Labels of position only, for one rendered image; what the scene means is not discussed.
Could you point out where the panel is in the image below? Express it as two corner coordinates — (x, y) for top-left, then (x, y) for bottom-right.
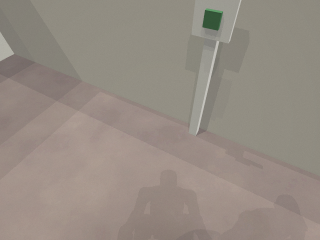
(188, 0), (242, 136)

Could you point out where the button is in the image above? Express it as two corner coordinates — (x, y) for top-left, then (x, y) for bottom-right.
(202, 8), (223, 31)

